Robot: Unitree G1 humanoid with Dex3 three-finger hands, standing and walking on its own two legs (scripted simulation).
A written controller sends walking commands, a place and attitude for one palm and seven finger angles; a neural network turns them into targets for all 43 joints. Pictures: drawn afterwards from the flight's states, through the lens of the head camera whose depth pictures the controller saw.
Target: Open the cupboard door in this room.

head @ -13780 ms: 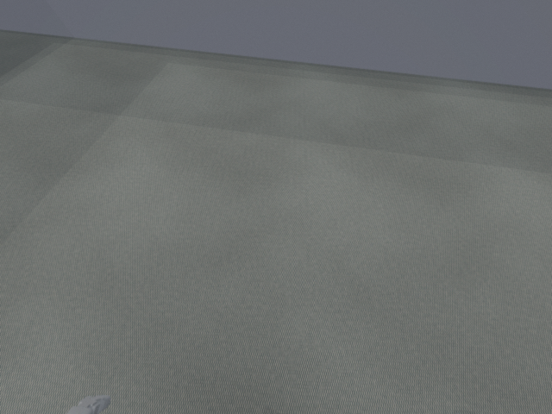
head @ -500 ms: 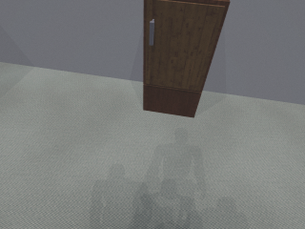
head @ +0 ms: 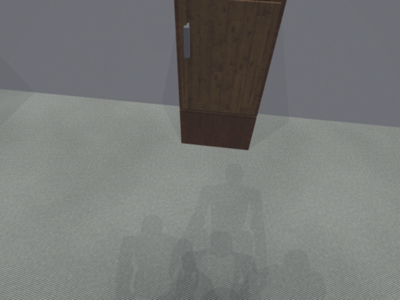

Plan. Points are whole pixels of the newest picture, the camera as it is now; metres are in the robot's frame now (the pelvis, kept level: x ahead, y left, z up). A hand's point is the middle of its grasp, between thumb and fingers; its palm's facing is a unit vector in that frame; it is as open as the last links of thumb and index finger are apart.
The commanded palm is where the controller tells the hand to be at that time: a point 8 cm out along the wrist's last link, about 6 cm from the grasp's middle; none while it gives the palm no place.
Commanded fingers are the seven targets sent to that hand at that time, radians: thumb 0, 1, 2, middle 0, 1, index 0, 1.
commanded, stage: look at it before walking up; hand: left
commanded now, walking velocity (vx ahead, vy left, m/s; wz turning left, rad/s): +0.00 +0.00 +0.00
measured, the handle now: (187, 40) +1.18 +0.11 -0.02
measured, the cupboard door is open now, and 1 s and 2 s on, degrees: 0 0 0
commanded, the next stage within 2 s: walk to a spot facing it in 0.26 s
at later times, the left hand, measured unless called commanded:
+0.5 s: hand out of the picture -0.06 +0.15 -0.18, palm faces +0.04 -0.99 -0.14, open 7.4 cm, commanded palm none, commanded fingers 0.00 0.90 0.90 -0.20 -0.30 -0.20 -0.30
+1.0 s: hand (117, 287) +0.19 +0.21 -0.18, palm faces -0.05 -0.98 -0.17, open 7.4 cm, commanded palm none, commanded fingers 0.00 0.90 0.90 -0.20 -0.30 -0.20 -0.30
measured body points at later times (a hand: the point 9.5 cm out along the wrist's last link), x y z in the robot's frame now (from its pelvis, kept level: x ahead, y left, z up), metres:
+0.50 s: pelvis -0.01 +0.00 +0.00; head -0.01 +0.00 +0.45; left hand -0.06 +0.20 -0.17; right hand -0.03 -0.22 -0.16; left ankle +0.03 +0.10 -0.74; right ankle -0.05 -0.13 -0.74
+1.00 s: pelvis +0.13 +0.03 +0.00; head +0.16 +0.03 +0.45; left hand +0.19 +0.26 -0.16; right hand +0.07 -0.18 -0.15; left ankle +0.06 +0.11 -0.74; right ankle +0.13 -0.10 -0.65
